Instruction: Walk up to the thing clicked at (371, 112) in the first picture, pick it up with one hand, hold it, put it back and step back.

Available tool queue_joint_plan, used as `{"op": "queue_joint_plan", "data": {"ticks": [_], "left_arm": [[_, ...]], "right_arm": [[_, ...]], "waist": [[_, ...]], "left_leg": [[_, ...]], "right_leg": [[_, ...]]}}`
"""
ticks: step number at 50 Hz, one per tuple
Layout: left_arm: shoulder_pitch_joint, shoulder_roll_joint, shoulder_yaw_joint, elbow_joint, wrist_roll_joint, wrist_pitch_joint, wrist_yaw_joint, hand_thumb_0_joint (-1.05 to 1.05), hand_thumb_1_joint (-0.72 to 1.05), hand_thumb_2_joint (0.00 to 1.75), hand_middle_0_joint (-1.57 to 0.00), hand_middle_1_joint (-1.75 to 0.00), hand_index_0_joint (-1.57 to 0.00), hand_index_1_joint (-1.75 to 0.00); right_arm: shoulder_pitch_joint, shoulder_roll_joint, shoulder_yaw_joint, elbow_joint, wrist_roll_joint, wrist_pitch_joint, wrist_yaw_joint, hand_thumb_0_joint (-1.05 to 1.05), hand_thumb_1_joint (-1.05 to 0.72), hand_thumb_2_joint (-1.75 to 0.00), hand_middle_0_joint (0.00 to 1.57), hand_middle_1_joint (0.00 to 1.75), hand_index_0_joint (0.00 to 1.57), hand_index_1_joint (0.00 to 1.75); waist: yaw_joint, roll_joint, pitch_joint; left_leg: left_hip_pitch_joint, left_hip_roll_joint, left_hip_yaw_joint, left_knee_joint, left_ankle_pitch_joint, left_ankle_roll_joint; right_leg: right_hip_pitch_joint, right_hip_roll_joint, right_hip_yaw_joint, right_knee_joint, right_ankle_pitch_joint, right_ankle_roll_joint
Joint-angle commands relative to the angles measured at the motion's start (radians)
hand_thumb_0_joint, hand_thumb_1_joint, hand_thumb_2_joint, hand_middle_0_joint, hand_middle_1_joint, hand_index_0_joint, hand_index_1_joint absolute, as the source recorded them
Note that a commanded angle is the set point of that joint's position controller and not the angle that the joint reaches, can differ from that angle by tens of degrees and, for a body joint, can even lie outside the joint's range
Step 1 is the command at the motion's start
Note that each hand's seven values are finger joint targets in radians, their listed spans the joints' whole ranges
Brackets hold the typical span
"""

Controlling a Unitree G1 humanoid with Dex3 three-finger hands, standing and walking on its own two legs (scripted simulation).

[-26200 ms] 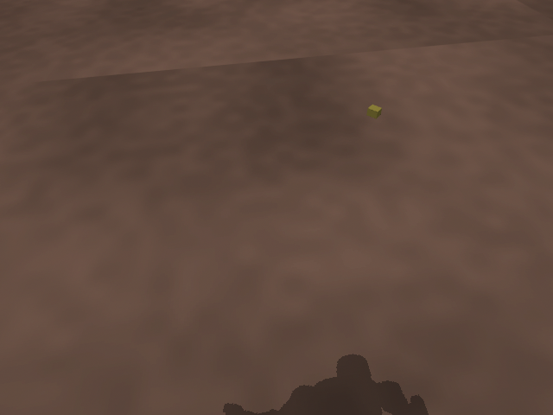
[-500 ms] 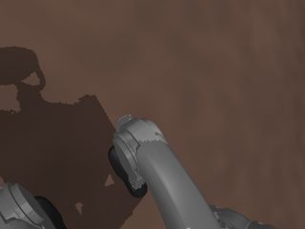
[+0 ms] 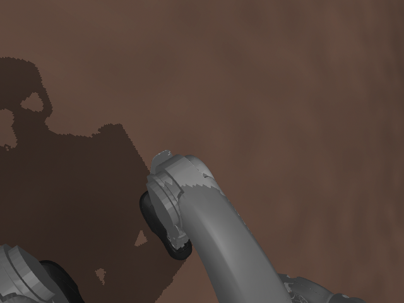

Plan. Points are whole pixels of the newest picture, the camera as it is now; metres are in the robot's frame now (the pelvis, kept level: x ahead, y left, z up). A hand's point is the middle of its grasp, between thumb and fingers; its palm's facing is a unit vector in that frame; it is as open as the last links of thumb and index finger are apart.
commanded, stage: approach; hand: left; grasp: from above
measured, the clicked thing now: out of the picture +0.49 +0.31 -0.32
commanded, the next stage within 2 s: none
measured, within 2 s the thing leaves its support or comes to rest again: neither
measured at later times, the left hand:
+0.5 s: hand out of the picture +0.48 +0.30 -0.23, palm faces +0.03 -0.46 -0.89, open 13.8 cm
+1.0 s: hand out of the picture +0.48 +0.31 -0.23, palm faces +0.03 -0.46 -0.89, open 14.0 cm
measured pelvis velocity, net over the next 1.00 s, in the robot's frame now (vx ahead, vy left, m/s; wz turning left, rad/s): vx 0.00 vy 0.00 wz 0.00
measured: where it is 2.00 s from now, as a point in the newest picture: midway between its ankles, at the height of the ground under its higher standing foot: (127, 270)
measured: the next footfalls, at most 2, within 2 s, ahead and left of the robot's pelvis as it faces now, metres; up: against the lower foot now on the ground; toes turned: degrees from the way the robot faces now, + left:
none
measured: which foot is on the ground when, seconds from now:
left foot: down 0.00-1.00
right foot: down 0.00-1.00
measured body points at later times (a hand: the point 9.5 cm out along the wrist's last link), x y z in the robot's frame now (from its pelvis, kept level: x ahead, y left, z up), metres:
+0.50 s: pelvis +0.00 +0.00 +0.00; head +0.31 +0.08 +0.31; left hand +0.48 +0.32 -0.18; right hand -0.02 -0.26 -0.05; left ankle +0.06 +0.14 -0.31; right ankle +0.12 -0.12 -0.31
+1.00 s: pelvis +0.00 +0.00 +0.00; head +0.31 +0.08 +0.31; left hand +0.48 +0.33 -0.18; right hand -0.01 -0.26 -0.05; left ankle +0.06 +0.14 -0.31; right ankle +0.12 -0.12 -0.31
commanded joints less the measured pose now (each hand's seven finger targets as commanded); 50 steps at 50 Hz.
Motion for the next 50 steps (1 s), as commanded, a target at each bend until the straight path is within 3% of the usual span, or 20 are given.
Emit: {"op": "queue_joint_plan", "data": {"ticks": [1,7,11,14,15,24,29,31,35,46,50], "left_arm": [[-0.287,0.150,-0.046,-0.108,0.038,-0.001,0.034,0.00,-0.43,0.99,-0.16,-0.91,-0.13,-0.94],[-0.267,0.108,-0.064,-0.095,0.032,0.012,0.003,0.00,-0.43,0.95,-0.15,-0.89,-0.12,-0.92],[-0.273,0.120,-0.052,-0.083,0.038,0.009,0.019,0.00,-0.44,0.96,-0.15,-0.89,-0.12,-0.92],[-0.274,0.118,-0.047,-0.090,0.021,0.000,0.027,0.00,-0.45,0.96,-0.13,-0.91,-0.10,-0.94],[-0.273,0.126,-0.049,-0.086,0.036,-0.003,0.031,0.00,-0.46,0.97,-0.12,-0.92,-0.09,-0.95],[-0.284,0.146,-0.043,-0.120,0.011,-0.006,0.027,0.00,-0.46,0.97,-0.13,-0.91,-0.10,-0.94],[-0.274,0.172,-0.036,-0.095,0.036,0.003,0.028,0.00,-0.47,0.98,-0.12,-0.94,-0.09,-0.96],[-0.267,0.150,-0.042,-0.099,0.026,0.006,0.021,0.00,-0.50,0.98,-0.09,-0.93,-0.06,-0.96],[-0.259,0.151,-0.039,-0.099,0.039,0.009,0.023,0.00,-0.48,0.98,-0.11,-0.92,-0.08,-0.95],[-0.266,0.133,-0.045,-0.128,0.014,0.007,0.013,0.00,-0.49,0.99,-0.10,-0.94,-0.07,-0.97],[-0.281,0.150,-0.049,-0.128,0.031,0.002,0.014,0.00,-0.48,0.99,-0.11,-0.94,-0.08,-0.96]], "right_arm": [[0.281,-0.349,-0.079,0.056,0.008,0.014,0.004,0.00,-0.89,-0.89,0.20,0.30,0.20,0.30],[0.282,-0.342,-0.089,0.062,0.020,0.009,0.004,0.00,-0.89,-0.89,0.20,0.30,0.20,0.30],[0.280,-0.345,-0.095,0.063,0.020,0.004,0.004,0.00,-0.89,-0.89,0.20,0.30,0.20,0.30],[0.254,-0.346,-0.092,0.049,0.011,0.004,0.001,0.00,-0.89,-0.89,0.20,0.30,0.20,0.30],[0.278,-0.345,-0.088,0.064,0.011,0.005,0.004,0.00,-0.89,-0.89,0.20,0.30,0.20,0.30],[0.239,-0.347,-0.078,0.046,0.001,0.004,0.004,0.00,-0.89,-0.89,0.20,0.30,0.20,0.30],[0.255,-0.349,-0.079,0.060,0.006,0.009,0.005,0.00,-0.90,-0.89,0.20,0.30,0.20,0.30],[0.256,-0.345,-0.079,0.053,0.012,0.007,0.006,0.00,-0.89,-0.89,0.20,0.30,0.20,0.30],[0.271,-0.344,-0.085,0.043,0.019,0.007,0.008,0.00,-0.89,-0.89,0.20,0.30,0.20,0.30],[0.242,-0.335,-0.081,0.053,0.008,0.003,0.000,0.00,-0.89,-0.89,0.20,0.30,0.20,0.30],[0.258,-0.338,-0.078,0.067,0.012,0.001,-0.002,0.00,-0.90,-0.89,0.20,0.30,0.20,0.30]], "waist": [[-0.084,0.541,-0.767],[-0.088,0.515,-0.721],[-0.082,0.508,-0.708],[-0.087,0.527,-0.688],[-0.086,0.536,-0.704],[-0.087,0.530,-0.723],[-0.084,0.509,-0.736],[-0.077,0.498,-0.731],[-0.070,0.515,-0.756],[-0.080,0.516,-0.727],[-0.073,0.523,-0.761]], "left_leg": [[0.492,0.032,0.120,-0.208,0.247,0.065],[0.478,0.029,0.103,-0.219,0.207,0.065],[0.487,0.028,0.095,-0.223,0.180,0.067],[0.522,0.026,0.088,-0.233,0.182,0.064],[0.512,0.028,0.095,-0.235,0.184,0.062],[0.503,0.022,0.112,-0.214,0.223,0.069],[0.466,0.022,0.116,-0.217,0.203,0.071],[0.460,0.025,0.118,-0.209,0.201,0.074],[0.488,0.030,0.109,-0.217,0.218,0.066],[0.505,0.025,0.108,-0.226,0.198,0.065],[0.483,0.027,0.126,-0.210,0.224,0.070]], "right_leg": [[0.484,0.028,-0.105,-0.225,0.373,-0.009],[0.415,0.028,-0.114,-0.217,0.324,-0.013],[0.399,0.025,-0.114,-0.224,0.303,-0.016],[0.383,0.015,-0.120,-0.215,0.298,-0.020],[0.403,0.026,-0.117,-0.217,0.305,-0.021],[0.445,0.012,-0.110,-0.214,0.338,-0.010],[0.462,0.021,-0.109,-0.227,0.332,-0.007],[0.457,0.022,-0.107,-0.232,0.325,-0.004],[0.446,0.025,-0.111,-0.223,0.335,-0.011],[0.428,0.018,-0.108,-0.226,0.314,-0.012],[0.463,0.026,-0.097,-0.236,0.344,-0.010]]}}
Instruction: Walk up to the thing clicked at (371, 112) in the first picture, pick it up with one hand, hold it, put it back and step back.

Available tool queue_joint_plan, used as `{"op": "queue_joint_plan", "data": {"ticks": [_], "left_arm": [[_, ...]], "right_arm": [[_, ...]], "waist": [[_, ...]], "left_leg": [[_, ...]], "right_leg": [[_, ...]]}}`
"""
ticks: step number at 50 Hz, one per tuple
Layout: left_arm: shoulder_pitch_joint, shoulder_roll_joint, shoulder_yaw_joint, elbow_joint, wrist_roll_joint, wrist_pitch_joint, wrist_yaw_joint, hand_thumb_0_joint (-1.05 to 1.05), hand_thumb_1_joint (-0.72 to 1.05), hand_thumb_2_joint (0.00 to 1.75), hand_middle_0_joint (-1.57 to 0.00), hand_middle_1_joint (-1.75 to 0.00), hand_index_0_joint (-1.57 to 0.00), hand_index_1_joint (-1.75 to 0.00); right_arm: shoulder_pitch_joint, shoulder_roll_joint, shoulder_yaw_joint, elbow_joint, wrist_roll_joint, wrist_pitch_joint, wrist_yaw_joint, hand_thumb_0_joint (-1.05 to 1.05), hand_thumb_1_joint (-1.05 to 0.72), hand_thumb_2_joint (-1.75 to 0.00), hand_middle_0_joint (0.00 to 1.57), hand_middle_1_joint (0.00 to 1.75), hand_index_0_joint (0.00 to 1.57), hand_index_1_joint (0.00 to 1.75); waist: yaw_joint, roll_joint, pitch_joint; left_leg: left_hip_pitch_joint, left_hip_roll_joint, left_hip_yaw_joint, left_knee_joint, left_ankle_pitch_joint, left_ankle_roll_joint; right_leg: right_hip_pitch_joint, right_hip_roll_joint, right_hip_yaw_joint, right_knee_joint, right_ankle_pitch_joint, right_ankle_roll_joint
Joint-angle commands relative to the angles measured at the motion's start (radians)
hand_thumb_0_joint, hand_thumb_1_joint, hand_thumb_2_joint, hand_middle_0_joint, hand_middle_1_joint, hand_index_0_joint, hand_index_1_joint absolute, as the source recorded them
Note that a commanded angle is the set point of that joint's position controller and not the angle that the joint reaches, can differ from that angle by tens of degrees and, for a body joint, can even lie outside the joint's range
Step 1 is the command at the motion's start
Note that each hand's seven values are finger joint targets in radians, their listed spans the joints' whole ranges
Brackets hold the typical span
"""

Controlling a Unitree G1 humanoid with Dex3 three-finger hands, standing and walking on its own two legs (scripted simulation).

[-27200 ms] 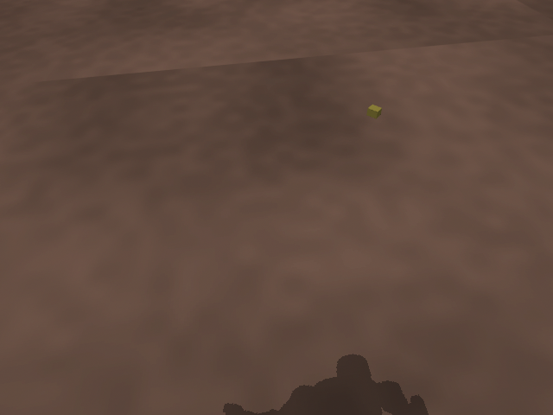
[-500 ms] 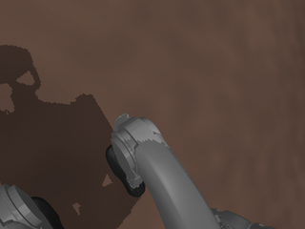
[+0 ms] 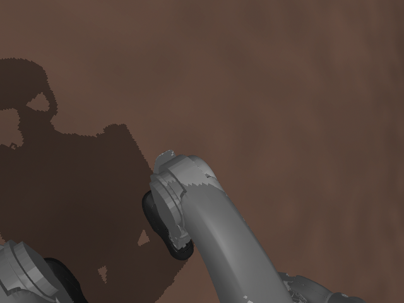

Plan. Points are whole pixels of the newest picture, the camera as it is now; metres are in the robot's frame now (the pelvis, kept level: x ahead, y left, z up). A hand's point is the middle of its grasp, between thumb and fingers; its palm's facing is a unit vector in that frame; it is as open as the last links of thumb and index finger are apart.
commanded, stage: approach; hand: left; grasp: from above
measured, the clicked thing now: out of the picture +0.49 +0.31 -0.32
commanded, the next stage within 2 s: none
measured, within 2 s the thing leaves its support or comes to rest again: neither
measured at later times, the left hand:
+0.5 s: hand out of the picture +0.48 +0.30 -0.23, palm faces +0.02 -0.47 -0.88, open 14.1 cm
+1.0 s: hand out of the picture +0.48 +0.31 -0.23, palm faces +0.01 -0.46 -0.89, open 14.1 cm
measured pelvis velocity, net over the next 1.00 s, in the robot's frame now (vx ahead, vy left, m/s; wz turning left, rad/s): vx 0.00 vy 0.00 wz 0.00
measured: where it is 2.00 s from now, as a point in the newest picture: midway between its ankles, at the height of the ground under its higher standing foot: (129, 270)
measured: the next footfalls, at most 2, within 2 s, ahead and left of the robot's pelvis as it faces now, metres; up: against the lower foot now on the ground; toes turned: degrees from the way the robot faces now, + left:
none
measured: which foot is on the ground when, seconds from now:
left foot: down 0.00-1.00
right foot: down 0.00-1.00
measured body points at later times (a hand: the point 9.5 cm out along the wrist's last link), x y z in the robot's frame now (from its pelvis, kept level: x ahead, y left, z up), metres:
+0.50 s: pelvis +0.00 +0.00 +0.00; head +0.32 +0.09 +0.31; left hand +0.48 +0.32 -0.18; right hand -0.02 -0.26 -0.05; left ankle +0.06 +0.14 -0.31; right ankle +0.12 -0.12 -0.31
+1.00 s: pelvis +0.00 +0.00 +0.00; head +0.31 +0.09 +0.31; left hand +0.48 +0.33 -0.18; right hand -0.02 -0.25 -0.05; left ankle +0.06 +0.14 -0.31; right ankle +0.12 -0.12 -0.31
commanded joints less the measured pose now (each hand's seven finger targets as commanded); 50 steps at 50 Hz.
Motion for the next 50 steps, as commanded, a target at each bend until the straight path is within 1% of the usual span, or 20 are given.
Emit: {"op": "queue_joint_plan", "data": {"ticks": [1,6,10,13,17,20,21,23,25,27,30,31,32,33,34,37,39,43,44,50], "left_arm": [[-0.291,0.168,-0.030,-0.112,0.040,-0.006,0.033,0.00,-0.48,0.98,-0.10,-0.95,-0.08,-0.97],[-0.274,0.148,-0.051,-0.077,0.073,-0.010,0.021,0.00,-0.49,0.98,-0.09,-0.94,-0.07,-0.97],[-0.276,0.126,-0.061,-0.082,0.056,-0.013,0.008,0.00,-0.50,1.00,-0.09,-0.96,-0.06,-0.98],[-0.292,0.136,-0.051,-0.087,0.047,-0.009,0.017,0.00,-0.51,0.99,-0.08,-0.94,-0.06,-0.97],[-0.294,0.168,-0.027,-0.082,0.050,-0.009,0.040,0.00,-0.51,0.99,-0.08,-0.95,-0.06,-0.98],[-0.298,0.177,-0.016,-0.080,0.057,-0.008,0.056,0.00,-0.51,0.99,-0.08,-0.96,-0.06,-0.98],[-0.288,0.149,-0.019,-0.088,0.034,-0.008,0.055,0.00,-0.51,0.98,-0.08,-0.96,-0.06,-0.98],[-0.296,0.165,-0.026,-0.092,0.049,-0.012,0.058,0.00,-0.51,0.98,-0.08,-0.96,-0.06,-0.98],[-0.298,0.161,-0.033,-0.097,0.048,-0.015,0.051,0.00,-0.50,0.97,-0.08,-0.96,-0.06,-0.98],[-0.282,0.144,-0.039,-0.085,0.041,-0.018,0.043,0.00,-0.50,1.00,-0.08,-0.96,-0.06,-0.99],[-0.274,0.147,-0.049,-0.090,0.046,-0.019,0.034,0.00,-0.51,0.99,-0.08,-0.94,-0.06,-0.97],[-0.292,0.168,-0.041,-0.090,0.046,-0.018,0.033,0.00,-0.50,0.98,-0.08,-0.95,-0.06,-0.97],[-0.298,0.163,-0.044,-0.103,0.043,-0.019,0.026,0.00,-0.50,0.99,-0.08,-0.96,-0.06,-0.98],[-0.280,0.161,-0.045,-0.079,0.046,-0.020,0.023,0.00,-0.51,1.00,-0.08,-0.95,-0.06,-0.98],[-0.290,0.187,-0.042,-0.086,0.055,-0.020,0.020,0.00,-0.50,1.00,-0.09,-0.96,-0.06,-0.99],[-0.288,0.189,-0.043,-0.087,0.084,-0.017,0.016,0.00,-0.50,0.98,-0.08,-0.96,-0.06,-0.98],[-0.277,0.168,-0.053,-0.091,0.091,-0.019,0.018,0.00,-0.50,0.98,-0.08,-0.97,-0.06,-0.99],[-0.269,0.132,-0.041,-0.089,0.066,-0.014,0.029,0.00,-0.51,0.99,-0.08,-0.95,-0.05,-0.98],[-0.272,0.115,-0.042,-0.078,0.048,-0.012,0.032,0.00,-0.51,0.99,-0.08,-0.95,-0.06,-0.97],[-0.274,0.128,-0.036,-0.083,0.016,-0.024,0.036,0.00,-0.49,0.97,-0.08,-0.96,-0.06,-0.97]], "right_arm": [[0.252,-0.343,-0.072,0.054,0.004,0.006,-0.001,0.00,-0.89,-0.89,0.20,0.30,0.20,0.30],[0.273,-0.346,-0.075,0.057,0.011,0.009,-0.008,0.00,-0.89,-0.89,0.20,0.30,0.20,0.30],[0.268,-0.335,-0.074,0.054,0.001,0.007,-0.010,0.00,-0.89,-0.89,0.20,0.30,0.20,0.30],[0.267,-0.351,-0.081,0.060,0.003,0.002,-0.011,0.00,-0.89,-0.89,0.20,0.30,0.20,0.30],[0.273,-0.351,-0.079,0.061,-0.001,0.006,-0.005,0.00,-0.90,-0.89,0.20,0.30,0.20,0.30],[0.266,-0.350,-0.077,0.050,-0.004,0.009,-0.002,0.00,-0.90,-0.89,0.20,0.30,0.20,0.30],[0.255,-0.349,-0.078,0.028,-0.004,0.009,0.000,0.00,-0.89,-0.89,0.20,0.30,0.20,0.30],[0.250,-0.347,-0.073,0.055,-0.010,0.011,0.001,0.00,-0.89,-0.89,0.20,0.30,0.20,0.30],[0.250,-0.350,-0.076,0.065,-0.007,0.011,-0.001,0.00,-0.89,-0.89,0.20,0.30,0.20,0.30],[0.260,-0.346,-0.073,0.056,-0.006,0.008,0.001,0.00,-0.89,-0.89,0.20,0.30,0.20,0.30],[0.272,-0.348,-0.066,0.047,0.001,0.006,0.002,0.00,-0.89,-0.89,0.20,0.30,0.20,0.30],[0.258,-0.352,-0.070,0.069,-0.003,0.004,-0.002,0.00,-0.90,-0.89,0.20,0.30,0.20,0.30],[0.262,-0.348,-0.068,0.065,-0.002,0.004,-0.002,0.00,-0.89,-0.89,0.20,0.30,0.20,0.30],[0.278,-0.350,-0.064,0.056,0.002,0.005,-0.004,0.00,-0.89,-0.89,0.20,0.30,0.20,0.30],[0.258,-0.348,-0.067,0.068,0.000,0.004,-0.009,0.00,-0.90,-0.89,0.20,0.30,0.20,0.30],[0.259,-0.348,-0.071,0.061,0.006,0.005,-0.012,0.00,-0.89,-0.89,0.20,0.30,0.20,0.30],[0.276,-0.343,-0.076,0.056,0.007,0.006,-0.012,0.00,-0.89,-0.89,0.20,0.30,0.20,0.30],[0.288,-0.337,-0.087,0.056,0.001,0.001,-0.003,0.00,-0.89,-0.89,0.20,0.30,0.20,0.30],[0.282,-0.343,-0.090,0.066,0.002,0.000,-0.002,0.00,-0.89,-0.89,0.20,0.30,0.20,0.30],[0.264,-0.345,-0.078,0.069,-0.004,-0.005,0.001,0.00,-0.89,-0.89,0.20,0.30,0.20,0.30]], "waist": [[-0.084,0.520,-0.741],[-0.091,0.526,-0.732],[-0.097,0.497,-0.727],[-0.102,0.510,-0.714],[-0.086,0.518,-0.729],[-0.087,0.542,-0.720],[-0.091,0.539,-0.711],[-0.098,0.530,-0.696],[-0.099,0.518,-0.687],[-0.102,0.516,-0.712],[-0.095,0.510,-0.750],[-0.096,0.514,-0.741],[-0.095,0.515,-0.743],[-0.095,0.510,-0.764],[-0.088,0.511,-0.747],[-0.082,0.544,-0.738],[-0.082,0.540,-0.738],[-0.096,0.518,-0.720],[-0.096,0.510,-0.700],[-0.096,0.498,-0.683]], "left_leg": [[0.490,0.024,0.111,-0.213,0.224,0.067],[0.503,0.031,0.101,-0.218,0.211,0.063],[0.464,0.024,0.119,-0.209,0.229,0.071],[0.497,0.026,0.096,-0.220,0.205,0.067],[0.493,0.025,0.106,-0.219,0.205,0.067],[0.509,0.025,0.103,-0.222,0.203,0.065],[0.531,0.024,0.095,-0.222,0.215,0.062],[0.508,0.024,0.099,-0.221,0.189,0.067],[0.475,0.021,0.108,-0.211,0.182,0.073],[0.481,0.023,0.112,-0.215,0.207,0.068],[0.486,0.026,0.116,-0.196,0.247,0.069],[0.469,0.023,0.117,-0.204,0.230,0.071],[0.470,0.024,0.116,-0.203,0.235,0.070],[0.476,0.027,0.119,-0.203,0.243,0.068],[0.462,0.023,0.118,-0.210,0.215,0.070],[0.506,0.032,0.097,-0.230,0.199,0.061],[0.492,0.030,0.109,-0.223,0.202,0.066],[0.495,0.025,0.103,-0.224,0.205,0.066],[0.494,0.030,0.096,-0.221,0.192,0.064],[0.485,0.021,0.100,-0.214,0.185,0.068]], "right_leg": [[0.445,0.018,-0.104,-0.222,0.338,-0.009],[0.421,0.026,-0.108,-0.219,0.320,-0.018],[0.464,0.029,-0.102,-0.222,0.341,-0.008],[0.421,0.020,-0.113,-0.220,0.320,-0.011],[0.444,0.023,-0.111,-0.216,0.322,-0.010],[0.431,0.018,-0.112,-0.216,0.323,-0.013],[0.417,0.012,-0.117,-0.202,0.323,-0.015],[0.416,0.017,-0.117,-0.212,0.310,-0.012],[0.428,0.015,-0.111,-0.223,0.309,-0.007],[0.451,0.022,-0.109,-0.219,0.326,-0.010],[0.468,0.027,-0.104,-0.223,0.359,-0.007],[0.467,0.023,-0.105,-0.223,0.347,-0.005],[0.466,0.022,-0.102,-0.221,0.351,-0.005],[0.484,0.030,-0.103,-0.218,0.357,-0.008],[0.470,0.025,-0.103,-0.222,0.330,-0.007],[0.422,0.023,-0.113,-0.213,0.305,-0.018],[0.453,0.030,-0.109,-0.222,0.314,-0.015],[0.445,0.024,-0.113,-0.221,0.319,-0.013],[0.418,0.022,-0.117,-0.219,0.307,-0.012],[0.413,0.018,-0.113,-0.218,0.294,-0.011]]}}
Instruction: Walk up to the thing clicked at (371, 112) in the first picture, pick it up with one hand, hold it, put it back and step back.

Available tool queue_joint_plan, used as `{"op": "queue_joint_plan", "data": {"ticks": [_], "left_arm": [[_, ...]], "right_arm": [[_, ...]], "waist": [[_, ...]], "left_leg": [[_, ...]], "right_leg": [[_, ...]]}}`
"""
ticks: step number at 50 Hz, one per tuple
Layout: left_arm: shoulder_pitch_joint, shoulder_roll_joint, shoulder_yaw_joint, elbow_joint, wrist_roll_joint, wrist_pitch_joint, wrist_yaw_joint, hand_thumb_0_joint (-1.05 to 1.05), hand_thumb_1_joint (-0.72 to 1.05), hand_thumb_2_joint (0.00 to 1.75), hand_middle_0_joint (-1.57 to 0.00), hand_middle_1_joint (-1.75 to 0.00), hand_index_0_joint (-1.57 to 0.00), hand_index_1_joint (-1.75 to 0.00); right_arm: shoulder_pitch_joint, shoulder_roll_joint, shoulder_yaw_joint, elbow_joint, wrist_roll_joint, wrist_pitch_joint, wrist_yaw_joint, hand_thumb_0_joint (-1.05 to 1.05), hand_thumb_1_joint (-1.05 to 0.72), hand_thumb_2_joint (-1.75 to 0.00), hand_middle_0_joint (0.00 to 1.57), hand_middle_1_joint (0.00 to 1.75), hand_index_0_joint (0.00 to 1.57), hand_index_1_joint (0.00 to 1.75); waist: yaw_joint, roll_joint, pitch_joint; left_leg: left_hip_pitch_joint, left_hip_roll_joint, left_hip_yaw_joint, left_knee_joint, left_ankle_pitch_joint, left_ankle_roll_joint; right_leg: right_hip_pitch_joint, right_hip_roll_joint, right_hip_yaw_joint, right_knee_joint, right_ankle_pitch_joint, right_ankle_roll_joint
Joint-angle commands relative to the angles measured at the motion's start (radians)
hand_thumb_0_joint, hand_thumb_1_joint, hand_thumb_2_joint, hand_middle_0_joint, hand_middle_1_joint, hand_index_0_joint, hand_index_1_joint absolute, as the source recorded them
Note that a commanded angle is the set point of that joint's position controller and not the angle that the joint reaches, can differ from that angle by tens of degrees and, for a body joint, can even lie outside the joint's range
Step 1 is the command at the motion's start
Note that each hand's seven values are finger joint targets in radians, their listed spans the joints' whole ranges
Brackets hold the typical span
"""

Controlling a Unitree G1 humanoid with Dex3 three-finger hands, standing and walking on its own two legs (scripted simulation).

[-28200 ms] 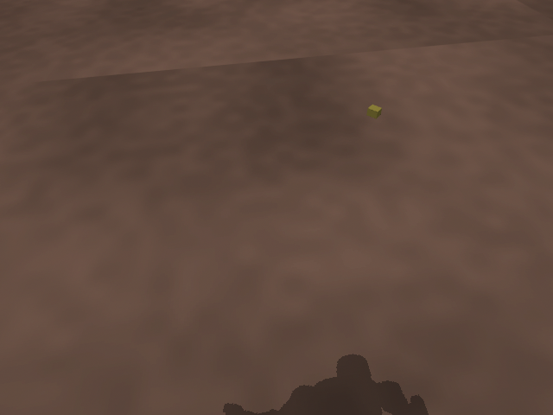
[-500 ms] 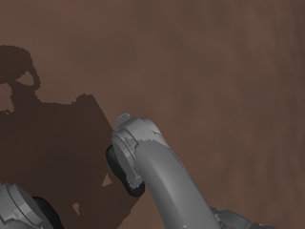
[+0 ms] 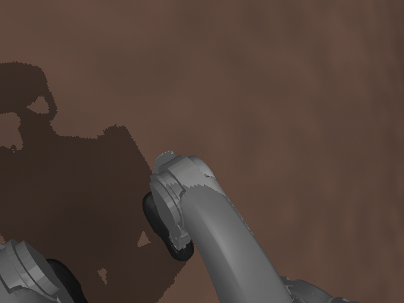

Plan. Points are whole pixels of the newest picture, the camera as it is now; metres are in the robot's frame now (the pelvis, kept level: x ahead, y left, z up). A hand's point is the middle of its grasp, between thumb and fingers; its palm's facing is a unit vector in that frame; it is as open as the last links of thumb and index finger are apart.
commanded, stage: approach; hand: left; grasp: from above
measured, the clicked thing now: out of the picture +0.49 +0.31 -0.32
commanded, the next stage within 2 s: none
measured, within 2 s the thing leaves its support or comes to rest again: neither
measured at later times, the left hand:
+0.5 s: hand out of the picture +0.48 +0.30 -0.23, palm faces +0.02 -0.46 -0.89, open 14.1 cm
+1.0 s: hand out of the picture +0.48 +0.31 -0.23, palm faces +0.00 -0.45 -0.89, open 14.1 cm
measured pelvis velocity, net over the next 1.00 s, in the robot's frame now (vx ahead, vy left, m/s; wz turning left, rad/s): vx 0.00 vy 0.00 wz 0.00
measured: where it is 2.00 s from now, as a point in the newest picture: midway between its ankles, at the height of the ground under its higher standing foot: (129, 271)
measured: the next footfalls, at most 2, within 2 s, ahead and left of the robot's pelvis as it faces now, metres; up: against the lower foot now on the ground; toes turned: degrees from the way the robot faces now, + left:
none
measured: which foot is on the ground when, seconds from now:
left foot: down 0.00-1.00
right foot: down 0.00-1.00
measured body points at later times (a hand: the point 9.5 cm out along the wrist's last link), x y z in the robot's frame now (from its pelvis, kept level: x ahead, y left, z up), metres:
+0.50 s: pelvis +0.00 +0.00 +0.00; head +0.32 +0.08 +0.30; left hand +0.48 +0.32 -0.18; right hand -0.01 -0.26 -0.05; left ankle +0.06 +0.14 -0.31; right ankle +0.12 -0.12 -0.31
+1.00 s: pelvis +0.00 +0.00 +0.00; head +0.31 +0.08 +0.31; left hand +0.48 +0.33 -0.18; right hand -0.01 -0.26 -0.05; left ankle +0.06 +0.14 -0.31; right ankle +0.12 -0.12 -0.31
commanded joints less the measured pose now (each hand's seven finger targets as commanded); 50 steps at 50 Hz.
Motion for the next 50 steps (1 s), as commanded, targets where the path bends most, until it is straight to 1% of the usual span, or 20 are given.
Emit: {"op": "queue_joint_plan", "data": {"ticks": [1,2,3,5,10,13,16,20,22,25,27,28,29,32,35,37,42,43,45,50], "left_arm": [[-0.281,0.130,-0.033,-0.119,0.010,-0.010,0.031,0.00,-0.50,0.99,-0.08,-0.96,-0.06,-0.98],[-0.277,0.130,-0.031,-0.116,0.010,-0.012,0.036,0.00,-0.50,0.98,-0.08,-0.96,-0.06,-0.98],[-0.295,0.157,-0.029,-0.125,0.022,-0.013,0.039,0.00,-0.49,0.97,-0.08,-0.96,-0.06,-0.97],[-0.294,0.167,-0.032,-0.117,0.048,-0.016,0.042,0.00,-0.49,0.98,-0.08,-0.96,-0.06,-0.98],[-0.292,0.167,-0.044,-0.122,0.058,-0.013,0.027,0.00,-0.51,0.98,-0.08,-0.96,-0.06,-0.98],[-0.295,0.149,-0.046,-0.120,0.051,-0.007,0.021,0.00,-0.51,0.98,-0.08,-0.96,-0.06,-0.98],[-0.298,0.149,-0.043,-0.120,0.045,0.002,0.025,0.00,-0.50,0.98,-0.08,-0.96,-0.06,-0.98],[-0.292,0.180,-0.021,-0.125,0.038,0.009,0.038,0.00,-0.50,0.98,-0.08,-0.95,-0.06,-0.97],[-0.292,0.173,-0.025,-0.116,0.041,0.009,0.037,0.00,-0.51,0.98,-0.07,-0.97,-0.06,-0.99],[-0.280,0.164,-0.029,-0.124,0.036,0.007,0.035,0.00,-0.50,0.98,-0.08,-0.96,-0.06,-0.98],[-0.275,0.135,-0.035,-0.126,0.025,0.004,0.033,0.00,-0.50,0.98,-0.08,-0.96,-0.06,-0.98],[-0.274,0.142,-0.031,-0.109,0.031,0.001,0.038,0.00,-0.49,0.97,-0.08,-0.96,-0.06,-0.97],[-0.289,0.143,-0.032,-0.121,0.030,0.000,0.038,0.00,-0.49,0.97,-0.08,-0.96,-0.06,-0.98],[-0.301,0.144,-0.037,-0.133,0.021,-0.006,0.035,0.00,-0.50,0.97,-0.07,-0.96,-0.06,-0.98],[-0.297,0.152,-0.037,-0.145,0.021,-0.008,0.032,0.00,-0.49,0.97,-0.08,-0.96,-0.06,-0.97],[-0.312,0.177,-0.029,-0.143,0.030,-0.008,0.035,0.00,-0.49,0.96,-0.08,-0.96,-0.06,-0.98],[-0.290,0.175,-0.040,-0.152,0.068,-0.003,0.021,0.00,-0.50,0.98,-0.07,-0.96,-0.06,-0.98],[-0.295,0.188,-0.035,-0.142,0.068,0.003,0.020,0.00,-0.49,0.96,-0.07,-0.96,-0.06,-0.98],[-0.273,0.169,-0.037,-0.115,0.069,0.004,0.019,0.00,-0.51,0.98,-0.07,-0.96,-0.06,-0.98],[-0.277,0.113,-0.052,-0.108,0.039,-0.001,0.012,0.00,-0.49,0.97,-0.08,-0.96,-0.06,-0.98]], "right_arm": [[0.249,-0.352,-0.070,0.067,-0.004,0.006,0.002,0.00,-0.89,-0.89,0.20,0.30,0.20,0.30],[0.249,-0.357,-0.072,0.051,0.003,0.007,0.003,0.00,-0.89,-0.89,0.20,0.30,0.20,0.30],[0.228,-0.359,-0.068,0.066,-0.002,0.006,0.000,0.00,-0.89,-0.89,0.20,0.30,0.20,0.30],[0.241,-0.357,-0.065,0.070,-0.003,0.011,-0.001,0.00,-0.89,-0.89,0.20,0.30,0.20,0.30],[0.235,-0.355,-0.060,0.066,-0.006,0.012,-0.007,0.00,-0.89,-0.89,0.20,0.30,0.20,0.30],[0.249,-0.357,-0.061,0.046,-0.003,0.017,-0.003,0.00,-0.89,-0.89,0.20,0.30,0.20,0.30],[0.250,-0.363,-0.069,0.049,0.000,0.016,-0.001,0.00,-0.89,-0.89,0.20,0.30,0.20,0.30],[0.242,-0.366,-0.068,0.038,0.002,0.016,0.001,0.00,-0.89,-0.89,0.20,0.30,0.20,0.30],[0.255,-0.357,-0.068,0.053,0.002,0.016,0.000,0.00,-0.90,-0.89,0.20,0.30,0.20,0.30],[0.236,-0.350,-0.064,0.042,0.002,0.012,0.003,0.00,-0.89,-0.89,0.20,0.30,0.20,0.30],[0.245,-0.355,-0.070,0.040,0.002,0.013,0.006,0.00,-0.89,-0.89,0.20,0.30,0.20,0.30],[0.253,-0.356,-0.069,0.043,0.002,0.016,0.006,0.00,-0.89,-0.89,0.20,0.30,0.20,0.30],[0.244,-0.358,-0.073,0.056,-0.003,0.015,0.006,0.00,-0.89,-0.89,0.20,0.30,0.20,0.30],[0.243,-0.356,-0.070,0.062,-0.003,0.012,0.004,0.00,-0.89,-0.89,0.20,0.30,0.20,0.30],[0.243,-0.353,-0.060,0.046,-0.003,0.015,0.005,0.00,-0.89,-0.89,0.20,0.30,0.20,0.30],[0.234,-0.356,-0.061,0.057,-0.003,0.016,0.002,0.00,-0.89,-0.89,0.20,0.30,0.20,0.30],[0.241,-0.348,-0.060,0.039,0.004,0.020,-0.001,0.00,-0.89,-0.89,0.20,0.30,0.20,0.30],[0.221,-0.357,-0.067,0.046,0.002,0.017,-0.004,0.00,-0.89,-0.89,0.20,0.30,0.20,0.30],[0.245,-0.352,-0.070,0.048,0.008,0.018,-0.005,0.00,-0.89,-0.89,0.20,0.30,0.20,0.30],[0.259,-0.350,-0.077,0.061,0.006,0.012,-0.004,0.00,-0.89,-0.89,0.20,0.30,0.20,0.30]], "waist": [[-0.099,0.490,-0.684],[-0.094,0.503,-0.695],[-0.096,0.518,-0.693],[-0.092,0.537,-0.704],[-0.103,0.536,-0.717],[-0.105,0.538,-0.724],[-0.106,0.509,-0.712],[-0.091,0.507,-0.717],[-0.097,0.491,-0.714],[-0.089,0.493,-0.710],[-0.100,0.497,-0.703],[-0.100,0.502,-0.712],[-0.102,0.510,-0.691],[-0.103,0.502,-0.706],[-0.099,0.505,-0.731],[-0.094,0.528,-0.727],[-0.082,0.541,-0.747],[-0.083,0.535,-0.735],[-0.086,0.524,-0.725],[-0.104,0.489,-0.689]], "left_leg": [[0.481,0.021,0.106,-0.212,0.194,0.065],[0.509,0.023,0.096,-0.210,0.208,0.061],[0.516,0.024,0.094,-0.219,0.195,0.060],[0.509,0.024,0.102,-0.222,0.202,0.059],[0.513,0.025,0.104,-0.219,0.230,0.058],[0.525,0.027,0.100,-0.219,0.245,0.055],[0.496,0.024,0.103,-0.217,0.220,0.061],[0.482,0.022,0.110,-0.209,0.211,0.067],[0.459,0.022,0.114,-0.205,0.194,0.068],[0.456,0.021,0.114,-0.202,0.209,0.069],[0.480,0.023,0.103,-0.210,0.224,0.063],[0.491,0.028,0.099,-0.215,0.222,0.061],[0.481,0.024,0.097,-0.220,0.204,0.064],[0.468,0.023,0.105,-0.216,0.188,0.064],[0.483,0.022,0.114,-0.206,0.235,0.065],[0.478,0.023,0.113,-0.212,0.223,0.063],[0.505,0.027,0.116,-0.208,0.261,0.061],[0.499,0.026,0.109,-0.220,0.235,0.059],[0.486,0.028,0.108,-0.218,0.206,0.061],[0.459,0.024,0.105,-0.213,0.202,0.065]], "right_leg": [[0.426,0.022,-0.111,-0.214,0.307,-0.012],[0.407,0.018,-0.113,-0.209,0.311,-0.016],[0.401,0.016,-0.114,-0.213,0.309,-0.017],[0.416,0.018,-0.109,-0.213,0.319,-0.021],[0.434,0.019,-0.109,-0.209,0.342,-0.019],[0.432,0.021,-0.111,-0.200,0.349,-0.020],[0.444,0.020,-0.113,-0.208,0.336,-0.011],[0.449,0.018,-0.108,-0.221,0.327,-0.008],[0.459,0.025,-0.107,-0.224,0.322,-0.006],[0.448,0.021,-0.106,-0.221,0.326,-0.009],[0.442,0.020,-0.114,-0.209,0.336,-0.011],[0.441,0.026,-0.116,-0.212,0.333,-0.014],[0.423,0.019,-0.116,-0.212,0.320,-0.014],[0.450,0.024,-0.110,-0.218,0.311,-0.012],[0.468,0.022,-0.105,-0.214,0.346,-0.011],[0.455,0.018,-0.103,-0.214,0.341,-0.012],[0.454,0.023,-0.104,-0.211,0.366,-0.015],[0.438,0.019,-0.111,-0.207,0.343,-0.015],[0.429,0.026,-0.107,-0.218,0.319,-0.017],[0.424,0.024,-0.110,-0.221,0.315,-0.013]]}}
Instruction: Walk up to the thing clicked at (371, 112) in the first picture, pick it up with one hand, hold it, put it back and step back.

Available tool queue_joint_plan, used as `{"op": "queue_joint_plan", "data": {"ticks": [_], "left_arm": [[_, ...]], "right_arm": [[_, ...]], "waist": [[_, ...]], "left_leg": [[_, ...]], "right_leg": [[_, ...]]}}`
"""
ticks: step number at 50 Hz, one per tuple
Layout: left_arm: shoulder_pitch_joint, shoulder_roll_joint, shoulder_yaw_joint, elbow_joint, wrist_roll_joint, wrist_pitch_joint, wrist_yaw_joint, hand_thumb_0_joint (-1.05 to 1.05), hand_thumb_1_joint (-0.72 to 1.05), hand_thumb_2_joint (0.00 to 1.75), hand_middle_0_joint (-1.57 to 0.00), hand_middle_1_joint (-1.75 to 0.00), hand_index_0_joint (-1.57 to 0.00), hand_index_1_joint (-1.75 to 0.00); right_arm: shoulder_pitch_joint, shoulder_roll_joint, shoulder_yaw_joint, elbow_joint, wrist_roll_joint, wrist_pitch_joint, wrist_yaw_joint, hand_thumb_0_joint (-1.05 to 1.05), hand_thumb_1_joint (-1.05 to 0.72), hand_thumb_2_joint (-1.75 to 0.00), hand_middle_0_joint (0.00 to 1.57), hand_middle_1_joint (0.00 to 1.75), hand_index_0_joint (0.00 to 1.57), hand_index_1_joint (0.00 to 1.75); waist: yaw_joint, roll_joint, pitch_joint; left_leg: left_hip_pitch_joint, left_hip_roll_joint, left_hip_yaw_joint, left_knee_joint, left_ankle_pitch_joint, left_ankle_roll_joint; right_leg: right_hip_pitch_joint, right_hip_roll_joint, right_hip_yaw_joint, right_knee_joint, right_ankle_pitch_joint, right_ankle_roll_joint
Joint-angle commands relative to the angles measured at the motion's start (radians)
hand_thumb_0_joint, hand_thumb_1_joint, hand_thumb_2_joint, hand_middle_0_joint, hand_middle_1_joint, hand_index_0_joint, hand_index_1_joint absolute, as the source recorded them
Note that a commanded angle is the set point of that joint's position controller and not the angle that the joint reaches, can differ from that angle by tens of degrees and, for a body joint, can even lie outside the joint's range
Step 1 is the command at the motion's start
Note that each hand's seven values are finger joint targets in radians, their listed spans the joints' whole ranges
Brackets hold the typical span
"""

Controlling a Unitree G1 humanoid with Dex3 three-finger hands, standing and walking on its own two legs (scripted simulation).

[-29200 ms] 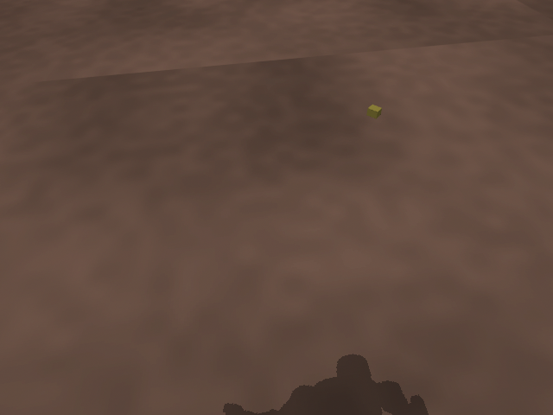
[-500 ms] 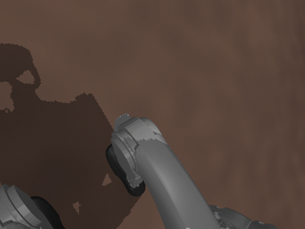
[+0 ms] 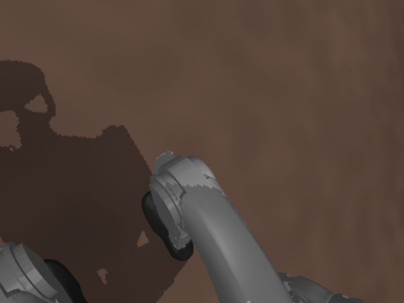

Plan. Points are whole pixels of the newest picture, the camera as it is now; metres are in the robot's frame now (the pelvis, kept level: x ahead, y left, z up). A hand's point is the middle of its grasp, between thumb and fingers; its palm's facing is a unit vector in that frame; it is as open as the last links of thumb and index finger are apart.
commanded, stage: approach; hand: left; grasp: from above
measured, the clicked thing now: out of the picture +0.48 +0.31 -0.32
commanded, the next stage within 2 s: none
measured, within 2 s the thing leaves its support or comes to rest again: neither
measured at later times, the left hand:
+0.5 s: hand out of the picture +0.49 +0.30 -0.23, palm faces +0.03 -0.48 -0.88, open 14.1 cm
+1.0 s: hand out of the picture +0.48 +0.31 -0.23, palm faces +0.00 -0.46 -0.89, open 14.1 cm
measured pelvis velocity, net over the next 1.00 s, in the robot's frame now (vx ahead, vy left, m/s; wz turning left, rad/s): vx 0.00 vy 0.00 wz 0.00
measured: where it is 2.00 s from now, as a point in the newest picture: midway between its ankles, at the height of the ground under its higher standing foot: (129, 270)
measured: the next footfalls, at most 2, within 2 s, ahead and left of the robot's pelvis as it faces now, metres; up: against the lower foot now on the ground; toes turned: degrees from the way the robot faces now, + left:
none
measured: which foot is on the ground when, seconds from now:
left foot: down 0.00-1.00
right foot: down 0.00-1.00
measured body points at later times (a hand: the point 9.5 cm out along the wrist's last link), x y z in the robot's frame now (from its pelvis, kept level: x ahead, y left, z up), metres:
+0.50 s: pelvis +0.00 +0.00 +0.00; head +0.32 +0.09 +0.30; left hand +0.49 +0.32 -0.18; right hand -0.02 -0.26 -0.05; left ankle +0.06 +0.14 -0.31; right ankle +0.12 -0.12 -0.31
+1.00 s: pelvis +0.00 +0.00 +0.00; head +0.32 +0.08 +0.30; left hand +0.48 +0.33 -0.18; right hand -0.02 -0.26 -0.05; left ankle +0.06 +0.14 -0.31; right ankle +0.12 -0.12 -0.31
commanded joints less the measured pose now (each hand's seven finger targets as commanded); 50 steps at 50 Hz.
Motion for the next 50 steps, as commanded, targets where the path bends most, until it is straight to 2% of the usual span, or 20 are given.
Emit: {"op": "queue_joint_plan", "data": {"ticks": [1,3,4,5,10,12,13,18,19,22,25,26,30,32,34,39,44,46,47,50], "left_arm": [[-0.265,0.098,-0.034,-0.096,0.003,-0.003,0.030,0.00,-0.50,0.98,-0.08,-0.96,-0.06,-0.98],[-0.276,0.117,-0.026,-0.098,-0.004,-0.005,0.042,0.00,-0.49,0.97,-0.08,-0.96,-0.06,-0.97],[-0.270,0.108,-0.035,-0.107,-0.009,-0.008,0.042,0.00,-0.49,0.97,-0.08,-0.96,-0.06,-0.98],[-0.270,0.121,-0.026,-0.090,-0.012,-0.009,0.049,0.00,-0.49,0.97,-0.08,-0.96,-0.06,-0.97],[-0.282,0.165,-0.018,-0.099,0.009,-0.017,0.057,0.00,-0.50,0.97,-0.07,-0.97,-0.06,-0.98],[-0.272,0.153,-0.026,-0.105,0.015,-0.025,0.054,0.00,-0.49,0.97,-0.07,-0.96,-0.06,-0.98],[-0.291,0.160,-0.029,-0.104,0.021,-0.022,0.056,0.00,-0.49,0.96,-0.07,-0.97,-0.06,-0.98],[-0.290,0.150,-0.025,-0.121,0.004,-0.012,0.042,0.00,-0.50,0.97,-0.07,-0.96,-0.06,-0.97],[-0.277,0.164,-0.023,-0.106,0.020,-0.008,0.042,0.00,-0.50,0.98,-0.07,-0.96,-0.05,-0.97],[-0.287,0.160,-0.022,-0.119,0.012,-0.003,0.036,0.00,-0.50,0.97,-0.07,-0.97,-0.06,-0.99],[-0.286,0.153,-0.029,-0.120,0.032,0.003,0.034,0.00,-0.49,0.96,-0.07,-0.97,-0.06,-0.98],[-0.286,0.145,-0.024,-0.100,0.031,0.003,0.042,0.00,-0.50,0.97,-0.07,-0.96,-0.06,-0.98],[-0.269,0.119,-0.032,-0.091,0.020,0.004,0.042,0.00,-0.49,0.97,-0.07,-0.97,-0.06,-0.98],[-0.265,0.111,-0.033,-0.100,0.009,-0.002,0.041,0.00,-0.50,0.98,-0.07,-0.96,-0.06,-0.98],[-0.273,0.122,-0.028,-0.102,0.008,-0.008,0.042,0.00,-0.49,0.97,-0.07,-0.96,-0.06,-0.98],[-0.275,0.133,-0.033,-0.107,0.007,-0.016,0.030,0.00,-0.49,0.97,-0.07,-0.96,-0.06,-0.97],[-0.279,0.183,-0.032,-0.105,0.050,-0.019,0.028,0.00,-0.49,0.97,-0.07,-0.96,-0.06,-0.97],[-0.274,0.178,-0.036,-0.102,0.055,-0.017,0.025,0.00,-0.49,0.97,-0.07,-0.97,-0.06,-0.98],[-0.283,0.194,-0.024,-0.103,0.053,-0.016,0.026,0.00,-0.49,0.96,-0.07,-0.96,-0.06,-0.98],[-0.266,0.153,-0.027,-0.100,0.040,-0.015,0.027,0.00,-0.50,0.97,-0.07,-0.96,-0.06,-0.98]], "right_arm": [[0.273,-0.344,-0.081,0.063,0.001,0.004,0.005,0.00,-0.89,-0.89,0.20,0.30,0.20,0.30],[0.263,-0.357,-0.085,0.071,-0.001,0.000,0.005,0.00,-0.89,-0.89,0.20,0.30,0.20,0.30],[0.273,-0.353,-0.078,0.059,-0.003,0.001,0.008,0.00,-0.89,-0.89,0.20,0.30,0.20,0.30],[0.262,-0.361,-0.077,0.067,-0.001,0.002,0.005,0.00,-0.89,-0.89,0.20,0.30,0.20,0.30],[0.240,-0.353,-0.060,0.075,-0.005,0.004,0.002,0.00,-0.89,-0.89,0.20,0.30,0.20,0.30],[0.246,-0.343,-0.055,0.056,-0.006,0.005,0.003,0.00,-0.89,-0.89,0.20,0.30,0.20,0.30],[0.242,-0.351,-0.062,0.080,-0.015,0.003,0.001,0.00,-0.89,-0.89,0.20,0.30,0.20,0.30],[0.256,-0.356,-0.064,0.054,-0.009,0.006,0.006,0.00,-0.89,-0.89,0.20,0.30,0.20,0.30],[0.265,-0.353,-0.062,0.054,-0.004,0.006,0.006,0.00,-0.89,-0.89,0.20,0.30,0.20,0.30],[0.260,-0.351,-0.067,0.059,-0.003,0.008,0.004,0.00,-0.89,-0.89,0.20,0.30,0.20,0.30],[0.267,-0.342,-0.068,0.050,-0.001,0.011,0.003,0.00,-0.89,-0.89,0.20,0.30,0.20,0.30],[0.275,-0.349,-0.073,0.059,0.001,0.013,0.002,0.00,-0.89,-0.89,0.20,0.30,0.20,0.30],[0.267,-0.347,-0.078,0.060,-0.002,0.008,0.004,0.00,-0.89,-0.89,0.20,0.30,0.20,0.30],[0.272,-0.345,-0.079,0.068,0.000,0.005,0.004,0.00,-0.89,-0.89,0.20,0.30,0.20,0.30],[0.274,-0.349,-0.074,0.063,0.001,0.005,0.007,0.00,-0.89,-0.89,0.20,0.30,0.20,0.30],[0.257,-0.345,-0.064,0.063,-0.004,0.004,0.002,0.00,-0.89,-0.89,0.20,0.30,0.20,0.30],[0.252,-0.342,-0.056,0.063,-0.005,0.006,-0.005,0.00,-0.89,-0.89,0.20,0.30,0.20,0.30],[0.255,-0.342,-0.061,0.063,-0.005,0.008,-0.008,0.00,-0.89,-0.89,0.20,0.30,0.20,0.30],[0.246,-0.342,-0.062,0.067,-0.007,0.006,-0.011,0.00,-0.89,-0.89,0.20,0.30,0.20,0.30],[0.273,-0.339,-0.064,0.046,-0.001,0.006,-0.006,0.00,-0.89,-0.89,0.20,0.30,0.20,0.30]], "waist": [[-0.103,0.490,-0.687],[-0.099,0.490,-0.680],[-0.108,0.496,-0.683],[-0.099,0.491,-0.685],[-0.092,0.514,-0.687],[-0.091,0.524,-0.714],[-0.099,0.529,-0.704],[-0.099,0.522,-0.730],[-0.092,0.532,-0.746],[-0.092,0.524,-0.728],[-0.094,0.535,-0.726],[-0.090,0.536,-0.722],[-0.107,0.515,-0.686],[-0.102,0.503,-0.675],[-0.096,0.506,-0.709],[-0.101,0.502,-0.705],[-0.088,0.531,-0.717],[-0.086,0.527,-0.722],[-0.087,0.528,-0.721],[-0.089,0.529,-0.734]], "left_leg": [[0.483,0.022,0.095,-0.222,0.201,0.062],[0.501,0.024,0.084,-0.224,0.173,0.062],[0.507,0.019,0.090,-0.221,0.187,0.061],[0.512,0.024,0.086,-0.219,0.180,0.061],[0.500,0.022,0.097,-0.215,0.183,0.062],[0.503,0.023,0.109,-0.209,0.225,0.061],[0.486,0.022,0.112,-0.216,0.213,0.063],[0.515,0.023,0.104,-0.210,0.252,0.060],[0.521,0.025,0.102,-0.214,0.245,0.058],[0.494,0.022,0.109,-0.219,0.221,0.061],[0.499,0.021,0.109,-0.223,0.216,0.059],[0.506,0.027,0.105,-0.226,0.210,0.057],[0.501,0.021,0.094,-0.228,0.189,0.058],[0.497,0.023,0.095,-0.219,0.183,0.062],[0.501,0.024,0.094,-0.222,0.220,0.059],[0.491,0.022,0.103,-0.217,0.228,0.061],[0.489,0.024,0.107,-0.223,0.210,0.063],[0.477,0.023,0.113,-0.223,0.197,0.063],[0.488,0.023,0.107,-0.231,0.185,0.062],[0.508,0.030,0.100,-0.226,0.230,0.056]], "right_leg": [[0.430,0.020,-0.115,-0.218,0.306,-0.015],[0.404,0.018,-0.120,-0.220,0.282,-0.016],[0.433,0.018,-0.115,-0.211,0.297,-0.015],[0.420,0.018,-0.119,-0.213,0.292,-0.016],[0.423,0.015,-0.112,-0.218,0.300,-0.019],[0.458,0.020,-0.105,-0.220,0.333,-0.019],[0.468,0.018,-0.107,-0.218,0.329,-0.016],[0.476,0.015,-0.113,-0.204,0.357,-0.013],[0.467,0.023,-0.113,-0.208,0.349,-0.017],[0.471,0.020,-0.109,-0.216,0.334,-0.011],[0.456,0.023,-0.108,-0.220,0.321,-0.015],[0.450,0.025,-0.111,-0.217,0.320,-0.018],[0.423,0.020,-0.118,-0.214,0.300,-0.018],[0.418,0.021,-0.115,-0.225,0.294,-0.016],[0.436,0.022,-0.114,-0.215,0.326,-0.019],[0.447,0.018,-0.110,-0.215,0.330,-0.014],[0.447,0.021,-0.104,-0.221,0.314,-0.019],[0.457,0.024,-0.102,-0.226,0.303,-0.019],[0.451,0.021,-0.106,-0.227,0.295,-0.018],[0.458,0.023,-0.110,-0.216,0.328,-0.022]]}}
